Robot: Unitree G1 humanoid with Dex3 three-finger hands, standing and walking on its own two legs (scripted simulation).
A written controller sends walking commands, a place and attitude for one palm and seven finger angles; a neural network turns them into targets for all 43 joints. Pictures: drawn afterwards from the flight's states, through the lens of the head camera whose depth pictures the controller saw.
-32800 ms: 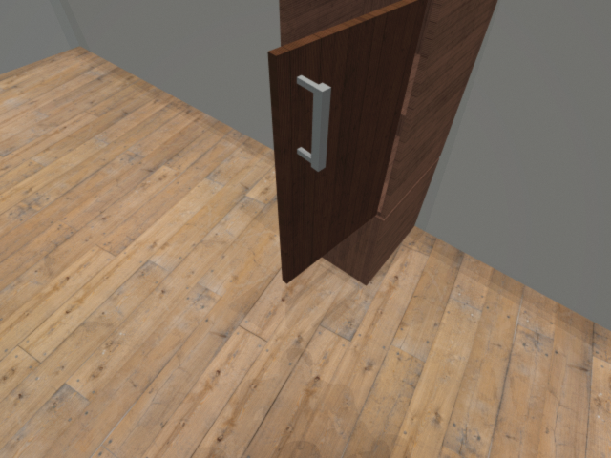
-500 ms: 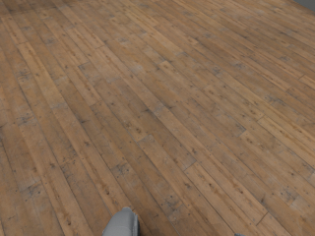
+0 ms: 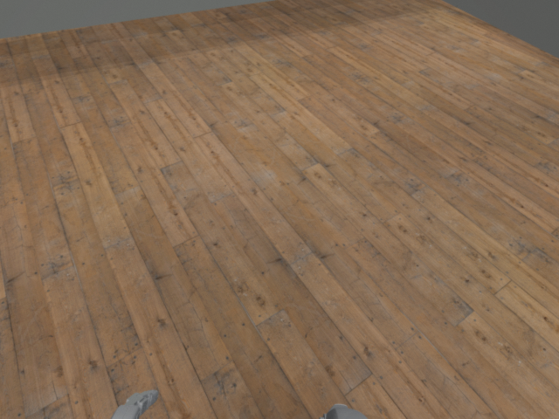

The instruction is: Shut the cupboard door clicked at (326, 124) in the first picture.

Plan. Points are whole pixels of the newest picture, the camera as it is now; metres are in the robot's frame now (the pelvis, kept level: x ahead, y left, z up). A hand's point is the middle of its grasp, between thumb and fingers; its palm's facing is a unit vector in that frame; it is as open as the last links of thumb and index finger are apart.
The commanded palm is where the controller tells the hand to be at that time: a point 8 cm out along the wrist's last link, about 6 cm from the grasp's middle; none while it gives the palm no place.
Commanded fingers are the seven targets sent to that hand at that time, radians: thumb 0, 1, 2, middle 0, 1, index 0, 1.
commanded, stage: turn to face it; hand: left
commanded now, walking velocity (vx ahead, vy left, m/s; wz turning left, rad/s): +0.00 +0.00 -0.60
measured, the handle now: out of the picture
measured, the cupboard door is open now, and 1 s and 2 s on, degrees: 45 45 45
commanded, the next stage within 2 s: none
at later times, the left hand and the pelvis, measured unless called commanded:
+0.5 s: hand (177, 403) +0.18 +0.18 -0.18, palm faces -0.16 -0.97 -0.20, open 7.4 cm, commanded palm none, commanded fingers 0.00 0.90 0.90 -0.20 -0.30 -0.20 -0.30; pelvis +0.10 +0.00 +0.00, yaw -15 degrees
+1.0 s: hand (241, 305) +0.35 +0.09 -0.16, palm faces -0.53 -0.80 -0.27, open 7.4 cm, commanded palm none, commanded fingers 0.00 0.90 0.90 -0.20 -0.30 -0.20 -0.30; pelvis +0.13 -0.02 -0.01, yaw -34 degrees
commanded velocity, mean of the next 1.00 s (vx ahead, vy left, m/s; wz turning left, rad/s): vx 0.00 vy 0.00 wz -0.60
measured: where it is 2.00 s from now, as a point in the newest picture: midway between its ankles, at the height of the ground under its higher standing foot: outside the picture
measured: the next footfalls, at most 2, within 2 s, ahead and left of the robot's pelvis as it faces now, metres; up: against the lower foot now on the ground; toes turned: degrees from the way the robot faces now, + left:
right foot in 0.06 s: +0.14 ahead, -0.12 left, +0.00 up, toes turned -5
left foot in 0.52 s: +0.18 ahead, +0.11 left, +0.00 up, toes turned -16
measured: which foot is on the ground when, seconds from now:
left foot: down 0.00-0.06, up 0.08-0.50, down 0.52-0.92, up 0.94-1.00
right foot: up 0.00-0.04, down 0.06-0.52, up 0.54-0.90, down 0.92-1.00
